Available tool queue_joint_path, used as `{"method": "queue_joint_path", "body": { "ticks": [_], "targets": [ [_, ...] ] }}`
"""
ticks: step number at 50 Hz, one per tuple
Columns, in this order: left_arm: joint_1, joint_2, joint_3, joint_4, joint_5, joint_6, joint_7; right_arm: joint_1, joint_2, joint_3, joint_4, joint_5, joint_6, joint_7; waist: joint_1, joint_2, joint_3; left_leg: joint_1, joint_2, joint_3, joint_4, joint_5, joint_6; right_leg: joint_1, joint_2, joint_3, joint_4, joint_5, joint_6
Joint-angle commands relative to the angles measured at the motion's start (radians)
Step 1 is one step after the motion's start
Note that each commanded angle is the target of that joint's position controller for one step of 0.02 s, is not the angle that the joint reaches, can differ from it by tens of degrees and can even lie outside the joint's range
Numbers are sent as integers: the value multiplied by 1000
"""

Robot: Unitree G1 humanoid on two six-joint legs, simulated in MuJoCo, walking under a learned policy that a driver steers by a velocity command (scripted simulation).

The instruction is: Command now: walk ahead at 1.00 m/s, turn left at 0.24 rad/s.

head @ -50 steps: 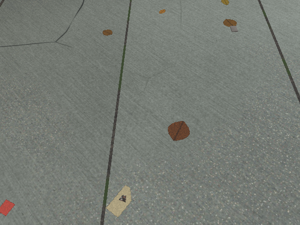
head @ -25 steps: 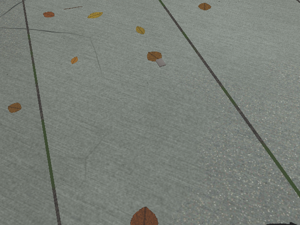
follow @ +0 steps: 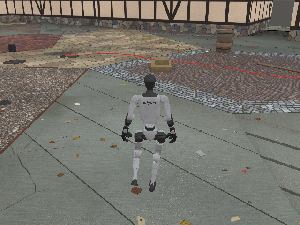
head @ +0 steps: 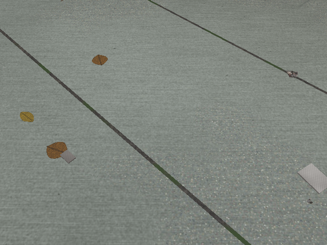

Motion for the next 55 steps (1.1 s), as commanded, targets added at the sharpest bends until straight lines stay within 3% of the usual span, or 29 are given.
{"method": "queue_joint_path", "body": {
  "ticks": [1, 5, 10, 12, 14, 15, 16, 17, 18, 19, 20, 22, 23, 24, 27, 30, 32, 34, 35, 36, 37, 38, 40, 42, 46, 48, 52, 54, 55],
  "targets": [
    [28, 87, 25, -30, -19, -71, 2, 94, -107, -32, -1, -9, 40, 28, -20, 18, 37, -150, 70, -43, -108, 57, -4, 21, -330, 301, -430, 70, -28],
    [73, 70, 21, 1, -26, -97, -17, -109, -75, -26, -54, 11, 34, 41, 29, -44, 91, -231, 34, 51, -354, 314, 27, 68, -223, 28, -474, 426, 80],
    [131, 106, 9, 30, -34, -103, 15, -232, -76, -14, -91, 5, 14, 66, 42, -45, 61, -122, -75, 231, -669, 483, 93, 264, -250, -111, -437, 996, 149],
    [121, 164, 20, 23, -26, -82, 46, -154, -120, -25, -72, 0, 21, 66, -15, -108, -19, -24, -153, 273, -701, 400, 118, 385, -288, -125, -275, 1356, 173],
    [44, 221, 39, -7, -6, -42, 66, 134, -200, -60, 4, -1, 33, 53, -174, -150, -150, 256, -212, 254, -670, 233, 159, 355, -330, -106, 93, 1531, 169],
    [-33, 240, 47, -32, 5, -24, 64, 358, -250, -90, 66, -4, 35, 37, -286, -123, -209, 474, -191, 158, -712, 124, 212, 210, -329, -79, 434, 1376, 151],
    [-74, 167, 33, -31, 6, -25, 36, 379, -276, -111, 86, 14, 37, 17, -277, 29, -151, 570, -138, 59, -767, 85, 254, -6, -164, -82, 852, 510, 134],
    [-10, 16, -10, -132, -3, -51, 17, 241, -358, -125, 63, -13, 51, 12, -70, 288, -141, 771, 41, -414, -793, 147, 414, -508, -24, 43, 1192, -230, 191],
    [-25, 50, -25, -191, -9, -82, 15, 206, -361, -132, 17, -11, 49, 9, -86, 169, -248, 823, 153, -728, -1036, 8, 485, -636, -55, 232, 1198, -193, 171],
    [-51, 88, -26, -182, -9, -100, 12, 166, -284, -118, 5, -14, 42, -2, -52, -14, -131, 677, 171, -680, -1124, 54, 421, -625, -120, 250, 1078, -93, 153],
    [-30, 100, -23, -163, -12, -98, 12, 106, -226, -101, 9, -12, 37, -4, 23, -121, -25, 480, 147, -554, -1119, 249, 364, -538, -161, 222, 964, -41, 157],
    [-3, 90, -27, -152, 12, -45, 14, 46, -192, -80, -9, 3, 5, -6, 92, -157, 24, 220, 75, -341, -1101, 660, 307, -363, -212, 195, 822, -58, 192],
    [-4, 82, -30, -154, 12, -19, 11, 44, -188, -74, -4, 9, -11, 2, 105, -142, 24, 130, 21, -238, -1111, 783, 271, -275, -220, 170, 698, -58, 201],
    [-58, 120, -3, -182, -63, -46, 17, -47, -116, -54, -51, 35, -41, 6, 95, -62, 22, 82, -25, -201, -1116, 768, 251, -266, -209, 180, 617, -15, 208],
    [-230, 16, -33, -238, -34, -69, 21, 42, -187, -72, -18, 46, -40, -31, 11, -23, -44, 109, -141, -54, -1053, 865, 146, -188, -136, 98, 195, 241, 219],
    [-311, 15, -24, -254, -43, -77, -3, 170, -191, -73, 26, 34, -1, -61, -74, 56, -113, 259, -118, -86, -1007, 717, 70, -132, -52, 84, -38, 552, 204],
    [-302, 57, -4, -259, -35, -82, -16, 163, -162, -68, 25, 23, 11, -68, -56, 107, -116, 325, -94, -130, -933, 685, 46, -101, -38, 108, -91, 560, 171],
    [-115, 92, 19, -202, -21, -96, -19, 58, -169, -73, -9, 14, 15, -72, 73, 119, -175, 358, -101, -126, -730, 770, 6, 57, -47, 109, -169, 639, 134],
    [68, 122, 28, -150, -8, -102, -15, -18, -146, -64, -49, -1, 15, -63, 161, 84, -276, 279, -138, -107, -470, 584, -25, 271, -174, 206, -139, 902, 84],
    [98, 135, 14, -140, 27, -96, -17, 167, -48, -40, -36, -10, 14, -51, 78, -213, -434, -3, -278, -115, -54, -400, -91, 598, -497, 544, 24, 1431, -133],
    [112, 112, 18, -133, 4, -86, -24, 335, -101, -39, 9, 28, 11, -23, 59, -232, -604, -88, -250, -268, 69, -421, -71, 698, -597, 800, -6, 1188, -252],
    [11, 97, 23, -169, -20, -72, -17, 207, -181, -57, 2, 42, 23, -17, 91, -125, -476, -145, -198, -237, 96, -354, -84, 573, -542, 723, -64, 939, -226],
    [-126, 40, -6, -177, -35, -42, -4, -5, -193, -68, -48, 21, 54, -36, 52, 43, -229, -146, -133, -113, -12, -233, -97, 209, -417, 561, -173, 560, -129],
    [-168, 39, -11, -159, -20, -21, -8, 24, -140, -63, -53, 16, 80, -40, -13, -50, -136, -21, -94, -53, -169, -179, -102, -31, -319, 456, -250, 435, -72],
    [-142, 62, 5, -117, -17, -12, -8, 24, -60, -39, -41, 2, 74, -54, -9, -116, -206, 137, -73, -4, -507, -131, -114, -61, -279, 335, -242, 578, -70],
    [-128, 76, 12, -106, -23, 1, -1, -3, -89, -46, -35, 7, 83, -58, 8, -127, -231, 179, -63, -10, -593, -62, -105, -53, -298, 361, -259, 343, -70],
    [-141, 65, 8, -94, -36, 27, 11, -57, -100, -54, -28, -4, 86, -55, 5, -134, -117, 271, -82, 28, -819, 53, -52, -171, -265, 385, -298, -187, -3],
    [-84, 35, -1, -68, -31, 21, 13, -67, -125, -55, -40, -24, 74, -55, 14, -77, -87, 312, -7, -48, -910, 88, -1, -206, -225, 358, -250, -258, 76],
    [-55, 45, 8, -72, -33, 20, 13, -81, -182, -72, -25, -18, 70, -54, 62, 44, -53, 206, -3, -64, -912, -48, 34, -179, -158, 270, -224, -204, 107]
  ]
}}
